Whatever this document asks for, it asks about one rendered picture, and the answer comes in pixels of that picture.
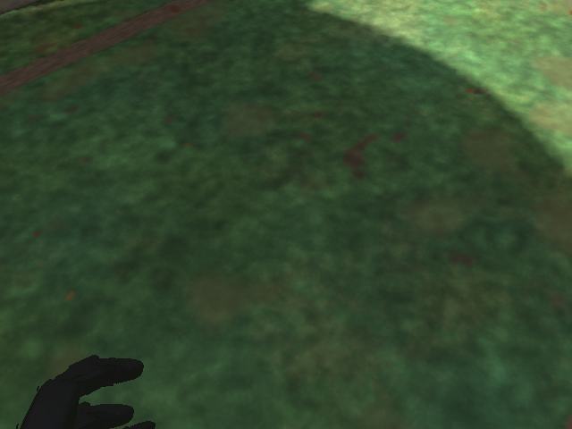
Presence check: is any robot left hand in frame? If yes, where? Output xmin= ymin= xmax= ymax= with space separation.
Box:
xmin=16 ymin=355 xmax=156 ymax=429

